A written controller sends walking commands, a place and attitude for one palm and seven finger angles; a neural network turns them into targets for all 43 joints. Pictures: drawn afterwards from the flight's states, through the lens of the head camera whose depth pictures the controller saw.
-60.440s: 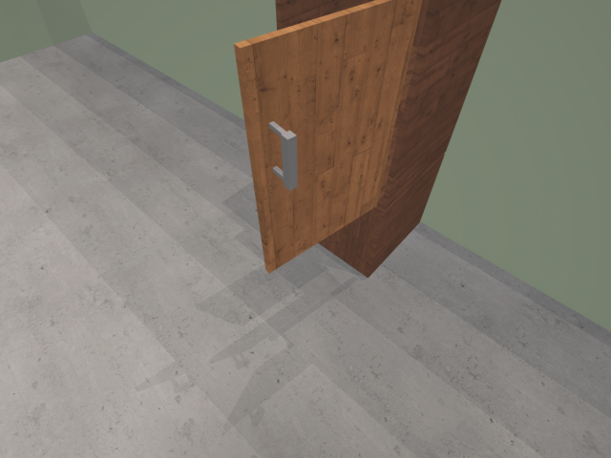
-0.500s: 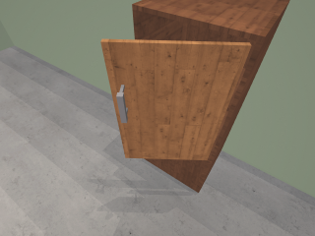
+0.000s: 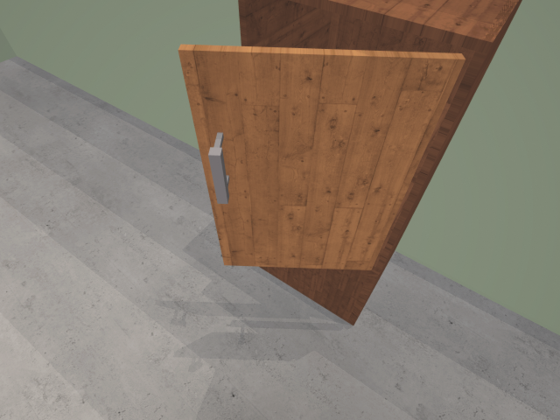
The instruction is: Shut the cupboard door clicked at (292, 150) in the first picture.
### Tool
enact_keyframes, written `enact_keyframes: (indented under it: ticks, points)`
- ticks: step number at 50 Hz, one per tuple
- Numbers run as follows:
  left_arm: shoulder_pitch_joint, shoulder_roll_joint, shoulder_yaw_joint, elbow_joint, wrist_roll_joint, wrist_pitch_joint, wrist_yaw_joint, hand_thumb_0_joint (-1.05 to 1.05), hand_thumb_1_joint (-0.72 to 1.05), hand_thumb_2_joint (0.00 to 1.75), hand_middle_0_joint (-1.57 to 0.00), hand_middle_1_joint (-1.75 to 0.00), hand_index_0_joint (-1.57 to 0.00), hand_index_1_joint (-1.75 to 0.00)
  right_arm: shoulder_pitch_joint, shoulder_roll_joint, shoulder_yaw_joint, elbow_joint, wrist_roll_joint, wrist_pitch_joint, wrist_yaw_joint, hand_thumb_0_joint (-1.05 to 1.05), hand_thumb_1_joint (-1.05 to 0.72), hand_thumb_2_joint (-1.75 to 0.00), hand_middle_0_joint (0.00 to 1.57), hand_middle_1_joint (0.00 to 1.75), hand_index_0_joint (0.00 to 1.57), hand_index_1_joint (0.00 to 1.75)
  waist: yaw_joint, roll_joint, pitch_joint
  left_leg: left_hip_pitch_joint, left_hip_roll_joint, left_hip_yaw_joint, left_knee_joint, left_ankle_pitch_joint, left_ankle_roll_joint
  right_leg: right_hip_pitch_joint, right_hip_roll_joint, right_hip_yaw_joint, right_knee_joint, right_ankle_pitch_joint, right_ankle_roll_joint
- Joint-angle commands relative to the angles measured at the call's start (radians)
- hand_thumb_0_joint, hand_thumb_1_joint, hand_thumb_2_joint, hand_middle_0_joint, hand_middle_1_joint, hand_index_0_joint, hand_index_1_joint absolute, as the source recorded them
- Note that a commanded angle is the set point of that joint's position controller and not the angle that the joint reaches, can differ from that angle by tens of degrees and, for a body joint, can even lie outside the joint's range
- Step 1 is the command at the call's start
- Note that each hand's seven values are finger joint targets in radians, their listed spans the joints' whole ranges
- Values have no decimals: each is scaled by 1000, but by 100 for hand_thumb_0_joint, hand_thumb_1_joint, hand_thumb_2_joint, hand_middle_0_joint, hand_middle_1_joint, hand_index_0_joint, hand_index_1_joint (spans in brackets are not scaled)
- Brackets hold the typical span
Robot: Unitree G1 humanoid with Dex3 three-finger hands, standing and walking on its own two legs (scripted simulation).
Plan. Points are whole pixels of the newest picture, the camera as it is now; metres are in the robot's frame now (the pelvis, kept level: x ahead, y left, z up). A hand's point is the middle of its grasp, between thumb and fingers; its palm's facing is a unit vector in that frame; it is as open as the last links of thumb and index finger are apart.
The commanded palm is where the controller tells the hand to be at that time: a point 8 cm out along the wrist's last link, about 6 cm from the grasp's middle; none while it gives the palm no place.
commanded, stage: look again from close up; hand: left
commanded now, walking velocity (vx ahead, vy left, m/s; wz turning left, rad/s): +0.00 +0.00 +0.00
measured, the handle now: (221, 169) +0.51 +0.13 +0.05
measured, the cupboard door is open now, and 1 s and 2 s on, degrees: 33 33 33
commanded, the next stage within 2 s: shuffle to correct the standing spot in 0.40 s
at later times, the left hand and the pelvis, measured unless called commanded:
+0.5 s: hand out of the picture +0.05 +0.20 -0.18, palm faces -0.02 -0.98 -0.22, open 7.4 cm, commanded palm none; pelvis +0.02 +0.01 +0.00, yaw -1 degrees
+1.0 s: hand out of the picture +0.03 +0.13 -0.18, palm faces +0.01 -0.98 -0.17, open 7.4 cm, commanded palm none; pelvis +0.04 -0.04 +0.00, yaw -1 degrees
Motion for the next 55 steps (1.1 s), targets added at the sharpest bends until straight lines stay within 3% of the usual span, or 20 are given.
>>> enact_keyframes:
  ticks: [1,8,24,26,28,30,32,34,37,40,41,42,43,44,47,48,50,52,54,55]
  points:
    - [64,101,21,-52,-1,-28,4,0,90,90,-20,-30,-20,-30,47,-102,-16,-76,-1,-30,-4,0,-90,-90,20,30,20,30,8,-1,-43,80,86,-144,-84,-64,0,-120,-79,71,-35,-48,-71]
    - [60,110,20,-61,6,-18,4,0,90,90,-20,-30,-20,-30,-9,-135,-18,-87,4,-39,-8,0,-90,-90,20,30,20,30,32,-62,32,63,100,-157,-140,-13,21,-128,-78,60,-10,13,-53]
    - [0,226,35,-89,5,-13,-8,0,90,90,-20,-30,-20,-30,-128,-219,-31,-98,10,-48,-11,0,-90,-90,20,30,20,30,38,-25,-66,190,101,-113,-108,172,19,-70,-108,83,-44,163,-37]
    - [5,195,27,-78,3,-7,-10,0,90,90,-20,-30,-20,-30,-125,-189,-23,-90,8,-44,-10,0,-90,-90,20,30,20,30,33,-29,-74,207,108,-110,-114,150,13,-76,-105,72,-46,139,-29]
    - [26,165,19,-67,5,2,-12,0,90,90,-20,-30,-20,-30,-113,-171,-18,-79,6,-36,-12,0,-90,-90,20,30,20,30,32,-25,-52,198,125,-126,-134,70,18,-89,-88,49,-39,77,-25]
    - [28,170,24,-74,9,15,-19,0,90,90,-20,-30,-20,-30,-111,-204,-31,-80,1,-27,-14,0,-90,-90,20,30,20,30,29,21,-28,191,168,-177,-187,-49,34,-139,-65,14,9,-20,-25]
    - [25,171,30,-87,15,27,-27,0,90,90,-20,-30,-20,-30,-90,-241,-46,-87,-2,-19,-20,0,-90,-90,20,30,20,30,19,64,-9,199,238,-273,-249,-159,71,-216,-36,-22,102,-103,-23]
    - [15,167,37,-100,19,36,-34,0,90,90,-20,-30,-20,-30,-63,-256,-59,-92,-6,-15,-27,0,-90,-90,20,30,20,30,9,94,-16,201,307,-326,-267,-131,126,-269,-39,-29,242,-179,-26]
    - [8,148,46,-118,18,40,-45,0,90,90,-20,-30,-20,-30,-71,-255,-63,-104,-13,-16,-28,0,-90,-90,20,30,20,30,18,71,-45,131,337,-300,-262,-128,154,-253,-68,-8,318,-200,-37]
    - [100,122,52,-91,16,36,-56,0,90,90,-20,-30,-20,-30,-130,-242,-64,-116,-12,-10,-26,0,-90,-90,20,30,20,30,73,33,-66,-41,258,-146,-166,-213,76,-16,-37,-72,68,-27,-34]
    - [129,142,58,-82,19,33,-53,0,90,90,-20,-30,-20,-30,-129,-208,-60,-119,-9,-7,-23,0,-90,-90,20,30,20,30,85,-41,-45,-136,187,-86,-89,-286,37,61,-61,-28,-35,-33,-43]
    - [160,193,67,-79,25,28,-44,0,90,90,-20,-30,-20,-30,-138,-149,-47,-137,-1,-5,-18,0,-90,-90,20,30,20,30,99,-213,-7,-264,65,22,92,-356,-10,71,-198,185,-178,-201,-93]
    - [151,232,69,-88,21,25,-32,0,90,90,-20,-30,-20,-30,-172,-101,-35,-159,1,1,-11,0,-90,-90,20,30,20,30,100,-316,30,-273,12,71,268,-360,-26,-11,-332,323,-314,-296,-165]
    - [114,218,64,-101,18,23,-28,0,90,90,-20,-30,-20,-30,-177,-117,-39,-156,-3,3,-7,0,-90,-90,20,30,20,30,89,-247,37,-245,24,19,402,-358,-14,-84,-345,308,-335,-319,-202]
    - [55,160,57,-101,15,3,-20,0,90,90,-20,-30,-20,-30,-102,-103,-44,-115,-7,2,-2,0,-90,-90,20,30,20,30,33,-149,55,-241,47,2,535,-234,-14,-80,-273,146,-249,-3,-212]
    - [58,150,55,-97,16,-5,-14,0,90,90,-20,-30,-20,-30,-92,-79,-40,-108,-6,-1,1,0,-90,-90,20,30,20,30,31,-104,41,-226,45,13,486,-238,-20,-49,-269,96,-221,143,-214]
    - [90,145,46,-82,18,-19,-10,0,90,90,-20,-30,-20,-30,-92,-38,-20,-106,1,-11,0,0,-90,-90,20,30,20,30,42,-69,2,-159,39,20,312,-247,-33,0,-276,76,-154,415,-212]
    - [103,148,40,-63,12,-23,-7,0,90,90,-20,-30,-20,-30,-65,-11,-5,-83,7,-22,-7,0,-90,-90,20,30,20,30,47,-58,-52,-27,20,29,95,-172,-43,43,-248,44,-74,585,-184]
    - [81,145,39,-57,-3,-22,-8,0,90,90,-20,-30,-20,-30,-3,-28,-3,-48,14,-33,-13,0,-90,-90,20,30,20,30,25,-54,-86,146,26,11,-112,89,-39,16,-186,-3,21,592,-112]
    - [99,125,37,-56,-7,-18,-9,0,90,90,-20,-30,-20,-30,12,-73,-11,-44,14,-42,-21,0,-90,-90,20,30,20,30,35,-2,-119,227,108,-57,-102,371,-11,-21,-153,-18,40,481,-62]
